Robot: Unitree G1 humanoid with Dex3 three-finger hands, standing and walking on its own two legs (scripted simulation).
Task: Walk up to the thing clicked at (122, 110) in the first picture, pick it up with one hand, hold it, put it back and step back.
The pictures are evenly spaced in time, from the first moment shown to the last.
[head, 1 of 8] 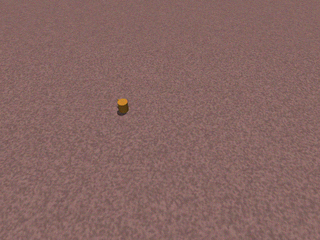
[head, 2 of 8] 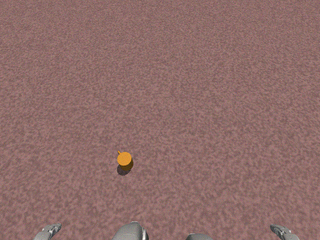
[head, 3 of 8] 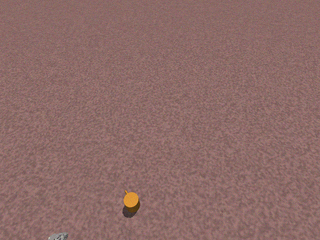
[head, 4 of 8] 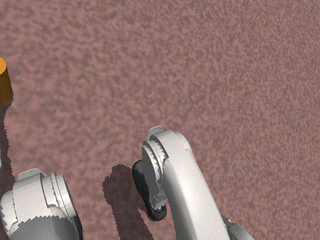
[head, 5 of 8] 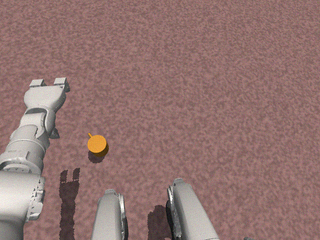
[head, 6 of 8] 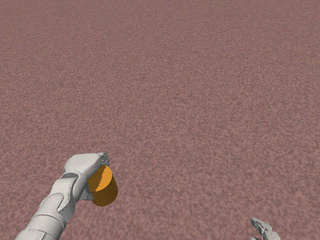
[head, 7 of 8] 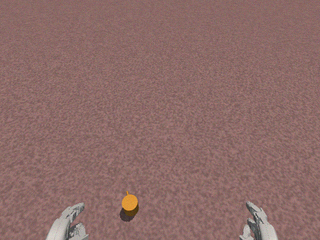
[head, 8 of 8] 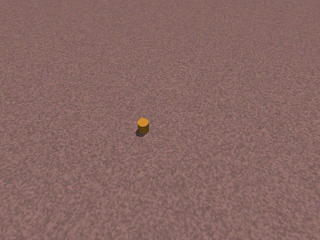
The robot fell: no
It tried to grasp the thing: yes
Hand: left
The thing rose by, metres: 0.63
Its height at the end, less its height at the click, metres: +0.00
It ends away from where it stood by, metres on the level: 0.04
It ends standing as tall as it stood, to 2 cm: yes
